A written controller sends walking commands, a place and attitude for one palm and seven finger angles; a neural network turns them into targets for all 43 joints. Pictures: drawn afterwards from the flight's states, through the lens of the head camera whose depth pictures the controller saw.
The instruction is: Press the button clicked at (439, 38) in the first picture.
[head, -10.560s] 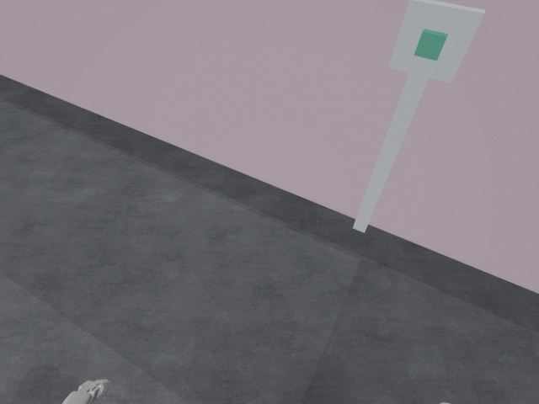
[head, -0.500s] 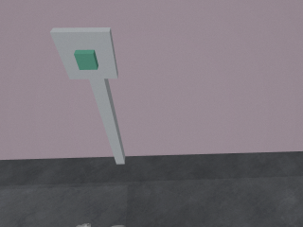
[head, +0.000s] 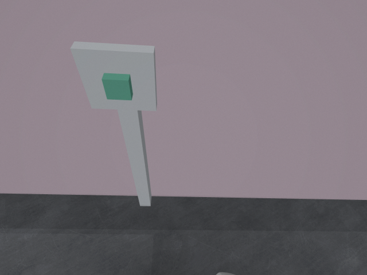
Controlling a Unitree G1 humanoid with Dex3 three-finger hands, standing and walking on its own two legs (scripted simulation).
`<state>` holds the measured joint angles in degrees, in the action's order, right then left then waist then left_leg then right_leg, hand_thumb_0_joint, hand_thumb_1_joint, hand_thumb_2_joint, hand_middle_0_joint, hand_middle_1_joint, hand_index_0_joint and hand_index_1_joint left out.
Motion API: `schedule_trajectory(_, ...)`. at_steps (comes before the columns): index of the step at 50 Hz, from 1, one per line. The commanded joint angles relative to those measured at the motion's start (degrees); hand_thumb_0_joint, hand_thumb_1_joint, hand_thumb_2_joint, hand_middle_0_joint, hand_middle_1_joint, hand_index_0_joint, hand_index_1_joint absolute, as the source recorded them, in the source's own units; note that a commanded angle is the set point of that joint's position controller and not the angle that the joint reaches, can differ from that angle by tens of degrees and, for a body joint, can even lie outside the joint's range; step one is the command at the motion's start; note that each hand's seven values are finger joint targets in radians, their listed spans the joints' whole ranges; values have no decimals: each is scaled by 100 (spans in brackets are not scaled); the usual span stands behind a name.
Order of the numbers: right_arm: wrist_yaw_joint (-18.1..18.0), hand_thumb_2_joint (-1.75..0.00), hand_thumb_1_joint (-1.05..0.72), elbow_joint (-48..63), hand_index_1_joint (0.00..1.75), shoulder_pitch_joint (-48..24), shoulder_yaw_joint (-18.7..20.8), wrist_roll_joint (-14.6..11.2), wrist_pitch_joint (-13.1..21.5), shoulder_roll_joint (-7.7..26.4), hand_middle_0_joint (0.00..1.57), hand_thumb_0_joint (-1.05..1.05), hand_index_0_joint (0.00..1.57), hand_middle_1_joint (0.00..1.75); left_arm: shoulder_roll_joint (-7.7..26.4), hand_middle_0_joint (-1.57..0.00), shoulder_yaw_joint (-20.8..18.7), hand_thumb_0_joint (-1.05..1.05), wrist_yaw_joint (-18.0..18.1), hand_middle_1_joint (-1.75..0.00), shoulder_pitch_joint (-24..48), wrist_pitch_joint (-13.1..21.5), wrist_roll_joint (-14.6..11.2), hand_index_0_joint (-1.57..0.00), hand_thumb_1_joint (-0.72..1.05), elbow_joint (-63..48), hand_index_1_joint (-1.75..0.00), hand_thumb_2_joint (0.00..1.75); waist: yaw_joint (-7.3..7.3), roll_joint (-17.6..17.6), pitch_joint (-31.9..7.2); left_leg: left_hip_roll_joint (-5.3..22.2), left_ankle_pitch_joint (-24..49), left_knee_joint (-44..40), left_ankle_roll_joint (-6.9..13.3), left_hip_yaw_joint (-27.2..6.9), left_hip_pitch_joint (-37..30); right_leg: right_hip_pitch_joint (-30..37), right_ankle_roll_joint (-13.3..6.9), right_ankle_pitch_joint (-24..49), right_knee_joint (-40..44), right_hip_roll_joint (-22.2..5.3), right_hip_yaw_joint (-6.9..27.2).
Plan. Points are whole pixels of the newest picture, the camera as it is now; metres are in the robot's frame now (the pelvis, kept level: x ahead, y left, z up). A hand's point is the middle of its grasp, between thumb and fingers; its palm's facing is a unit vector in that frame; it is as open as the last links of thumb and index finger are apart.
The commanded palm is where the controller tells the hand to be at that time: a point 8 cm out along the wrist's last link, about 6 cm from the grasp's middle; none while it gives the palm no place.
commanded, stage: come to a stop and stand still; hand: left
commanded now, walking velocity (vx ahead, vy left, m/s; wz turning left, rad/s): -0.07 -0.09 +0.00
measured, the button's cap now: (118, 86) +0.51 +0.21 +0.11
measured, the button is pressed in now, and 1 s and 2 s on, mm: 0 0 0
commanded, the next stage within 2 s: look again from close up in 1.12 s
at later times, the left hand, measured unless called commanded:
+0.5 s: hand out of the picture -0.03 +0.11 -0.15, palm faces +0.08 -0.96 -0.27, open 7.3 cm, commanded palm none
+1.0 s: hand out of the picture -0.08 +0.14 -0.18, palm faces +0.04 -0.99 -0.16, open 7.4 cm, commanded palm none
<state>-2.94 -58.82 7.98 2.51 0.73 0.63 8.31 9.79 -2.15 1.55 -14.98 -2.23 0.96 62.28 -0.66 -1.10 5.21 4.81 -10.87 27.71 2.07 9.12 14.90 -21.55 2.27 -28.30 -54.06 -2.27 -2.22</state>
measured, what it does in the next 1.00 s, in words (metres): steps on the spot: right foot, then left foot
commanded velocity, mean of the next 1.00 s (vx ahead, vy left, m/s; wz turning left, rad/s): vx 0.05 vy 0.08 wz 0.00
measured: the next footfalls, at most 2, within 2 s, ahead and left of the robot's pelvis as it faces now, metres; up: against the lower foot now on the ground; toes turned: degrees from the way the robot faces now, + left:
right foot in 0.22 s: +0.01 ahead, -0.17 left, +0.00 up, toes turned -4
left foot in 0.68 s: -0.06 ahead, +0.09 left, +0.00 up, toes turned +5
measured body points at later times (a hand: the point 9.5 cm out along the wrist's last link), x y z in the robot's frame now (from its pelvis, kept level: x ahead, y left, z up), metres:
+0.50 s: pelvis -0.05 -0.07 +0.01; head -0.05 -0.11 +0.46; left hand -0.04 +0.16 -0.13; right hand -0.06 -0.31 -0.17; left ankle -0.09 +0.08 -0.68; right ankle -0.01 -0.18 -0.74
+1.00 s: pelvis -0.07 -0.02 +0.00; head -0.06 -0.02 +0.45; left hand -0.09 +0.19 -0.16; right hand -0.06 -0.24 -0.16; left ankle -0.10 +0.09 -0.74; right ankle -0.03 -0.16 -0.74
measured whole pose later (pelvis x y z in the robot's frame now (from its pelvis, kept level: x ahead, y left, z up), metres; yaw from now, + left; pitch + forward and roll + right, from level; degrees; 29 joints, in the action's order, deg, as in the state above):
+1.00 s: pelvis -0.07 -0.02 +0.00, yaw +0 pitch -2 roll +0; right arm -1.9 -64.3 16.0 1.1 0.0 0.4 8.0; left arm 7.2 0.3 1.8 -16.8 0.3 0.7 66.8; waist -0.9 0.0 1.4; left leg 0.6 -16.5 24.8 0.8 5.0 6.7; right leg -13.1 2.3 -10.0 -24.9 -4.1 -2.6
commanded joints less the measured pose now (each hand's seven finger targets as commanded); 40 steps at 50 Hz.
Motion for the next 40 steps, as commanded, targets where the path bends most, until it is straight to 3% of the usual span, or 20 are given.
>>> schedule_trajectory(1,-34,-90,-90,114,30,579,293,43,-58,1124,20,0,20,30,351,-20,-199,0,10,-30,-312,-54,24,-20,90,-453,-30,90,146,876,-1001,1616,3820,-559,804,-1078,-1053,-529,46,192,-759,-71,263)
schedule_trajectory(6,106,-90,-90,188,30,211,322,93,-113,1069,20,0,20,30,193,-20,-133,0,-10,-30,-333,15,-3,-20,90,-538,-30,90,54,1526,-803,1308,1278,-814,576,-1068,-166,418,-35,371,1007,-118,-139)
schedule_trajectory(8,157,-90,-90,146,30,197,290,60,-150,986,20,0,20,30,202,-20,-104,0,0,-30,-728,123,8,-20,90,-320,-30,90,-141,1209,-798,999,-344,-624,293,-981,366,1284,-28,1138,2246,-44,-316)
schedule_trajectory(9,184,-90,-90,125,30,274,257,18,-174,776,20,0,20,30,382,-20,-102,0,22,-30,-932,176,47,-20,90,-212,-30,90,-210,654,-708,620,-1174,-272,28,-783,758,1655,-12,1396,2895,-158,-198)
schedule_trajectory(10,211,-90,-90,168,30,397,170,-50,-236,402,20,0,20,30,751,-20,-102,0,42,-30,-781,257,101,-20,90,-260,-30,90,-125,-580,-466,104,-1813,531,-341,-444,1004,1203,-267,407,3851,-1071,1026)
schedule_trajectory(11,264,-90,-90,335,30,203,134,-34,-304,279,20,0,20,30,1148,-20,-134,0,48,-30,-397,230,79,-20,90,-461,-30,90,-149,-1473,149,-113,-1995,1184,-426,-536,1153,171,-652,-881,4753,-1876,2131)
schedule_trajectory(12,307,-90,-90,365,30,96,198,1,-355,517,20,0,20,30,1230,-20,-146,0,52,-30,-111,177,76,-20,90,-594,-30,90,-148,-1041,376,-26,-1813,1602,-373,-767,883,-528,-860,-1632,5053,-2041,2236)
schedule_trajectory(14,320,-90,-90,169,30,366,226,46,-423,601,20,0,20,30,1171,-20,-201,0,85,-30,189,230,63,-20,90,-654,-30,90,-52,-1395,554,-115,-1331,2296,-332,-945,1018,-725,-775,-1607,5086,-1837,2288)
schedule_trajectory(17,365,-90,-90,-117,30,1048,250,70,-369,642,20,0,20,30,959,-20,-193,0,84,-30,291,262,33,-20,90,-651,-30,90,141,-951,172,-210,-715,2752,-368,-822,1024,-19,-636,-82,4562,-1429,1331)
schedule_trajectory(19,370,-90,-90,-100,30,1098,237,81,-344,617,20,0,20,30,913,-20,-227,0,91,-30,-12,296,35,-20,90,-610,-30,90,6,-846,-134,-263,-613,2751,-445,-770,1163,619,-637,420,4357,-1378,1160)
schedule_trajectory(22,360,-90,-90,37,30,924,229,82,-323,627,20,0,20,30,865,-20,-237,0,110,-30,-452,309,34,-20,90,-464,-30,90,-227,-824,-357,-261,-759,2567,-504,-792,1414,1333,-762,598,4284,-1493,1282)
schedule_trajectory(28,320,-90,-90,151,30,812,121,14,-227,440,20,0,20,30,934,-20,-287,0,130,-30,-627,292,124,-20,90,-356,-30,90,-364,-1099,-475,-215,-1565,983,-416,-727,740,1371,-1070,939,4173,-1671,1516)
schedule_trajectory(31,255,-90,-90,-181,30,1582,49,-27,-132,291,20,0,20,30,878,-20,-249,0,101,-30,-233,242,48,-20,90,-295,-30,90,55,-1000,-607,-423,-497,-526,-335,-482,-792,494,-707,789,3804,-1173,1011)
schedule_trajectory(32,225,-90,-90,-278,30,1729,51,-37,-82,386,20,0,20,30,731,-20,-207,0,87,-30,-175,225,11,-20,90,-316,-30,90,107,-511,-674,-281,-260,-841,-310,-590,-1313,124,-514,759,3435,-869,755)
schedule_trajectory(33,193,-90,-90,-259,30,1754,79,-1,-36,602,20,0,20,30,515,-20,-137,0,68,-30,-187,197,-38,-20,90,-332,-30,90,138,377,-660,261,-465,-1121,-142,-1244,-1383,-272,-311,754,2869,-501,405)
schedule_trajectory(34,154,-90,-90,-161,30,1537,116,21,-34,900,20,0,20,30,268,-20,-82,0,35,-30,-172,175,-56,-20,90,-371,-30,90,93,1172,-345,996,-1231,-1593,158,-2066,-729,-343,-108,766,2388,-198,-81)
schedule_trajectory(35,130,-90,-90,-71,30,1208,110,22,-60,994,20,0,20,30,182,-20,-59,0,16,-30,-83,173,-18,-20,90,-349,-30,90,13,1173,44,1220,-1710,-1916,351,-2169,145,62,-73,819,2111,-159,-202)
schedule_trajectory(36,135,-90,-90,-47,30,857,71,20,-51,883,20,0,20,30,175,-20,-41,0,-1,-30,-162,152,43,-20,90,-239,-30,90,-106,1050,106,1015,-2026,-2004,323,-1951,569,470,-70,914,2010,-192,-163)
schedule_trajectory(37,127,-90,-90,-54,30,678,53,1,-30,815,20,0,20,30,173,-20,-16,0,-7,-30,-254,131,70,-20,90,-117,-30,90,-162,1304,236,838,-1939,-1981,258,-1738,758,653,-74,1071,1965,-212,-175)
schedule_trajectory(40,74,-90,-90,-156,30,808,-34,-18,-1,603,20,0,20,30,173,-20,69,0,-20,-30,-533,203,39,-20,90,127,-30,90,-165,904,422,409,-594,-1343,97,-1276,434,815,-92,1892,2785,-255,2)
